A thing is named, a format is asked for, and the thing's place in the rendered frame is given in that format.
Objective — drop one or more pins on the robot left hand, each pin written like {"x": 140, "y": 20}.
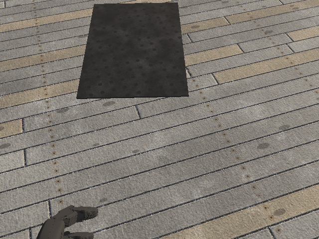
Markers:
{"x": 54, "y": 228}

